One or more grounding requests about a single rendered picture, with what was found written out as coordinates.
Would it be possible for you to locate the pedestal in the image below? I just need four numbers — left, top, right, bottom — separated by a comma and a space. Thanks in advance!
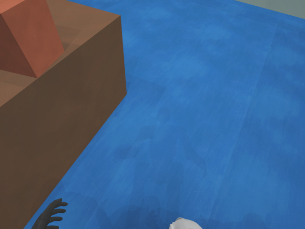
0, 0, 127, 229

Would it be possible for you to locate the left robot hand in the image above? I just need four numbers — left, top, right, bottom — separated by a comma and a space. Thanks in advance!
31, 198, 68, 229

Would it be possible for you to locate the carton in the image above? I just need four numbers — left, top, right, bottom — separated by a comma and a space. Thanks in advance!
0, 0, 64, 78

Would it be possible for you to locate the robot right thigh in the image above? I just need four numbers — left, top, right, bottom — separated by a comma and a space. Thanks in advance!
169, 219, 202, 229

